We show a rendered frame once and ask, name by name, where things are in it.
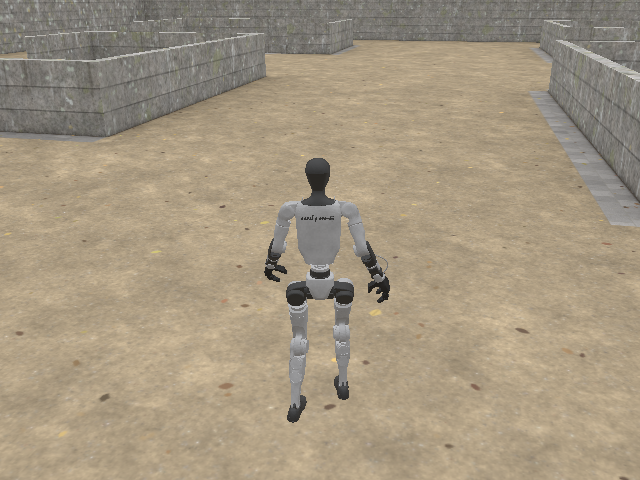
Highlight robot torso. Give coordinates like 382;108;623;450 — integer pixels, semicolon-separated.
295;196;342;300

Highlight robot right forearm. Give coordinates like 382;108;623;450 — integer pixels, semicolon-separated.
361;241;385;283

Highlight robot right upper arm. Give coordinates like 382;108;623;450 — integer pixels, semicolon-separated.
339;201;370;257

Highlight right robot hand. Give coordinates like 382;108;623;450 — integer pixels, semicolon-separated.
368;273;390;303

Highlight robot left forearm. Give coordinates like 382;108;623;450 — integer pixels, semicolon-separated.
265;238;281;269

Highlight robot head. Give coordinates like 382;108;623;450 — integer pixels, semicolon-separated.
301;158;336;206

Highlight left robot hand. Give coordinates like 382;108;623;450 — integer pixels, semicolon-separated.
264;265;287;282

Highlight robot left upper arm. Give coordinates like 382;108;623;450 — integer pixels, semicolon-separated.
271;201;298;254

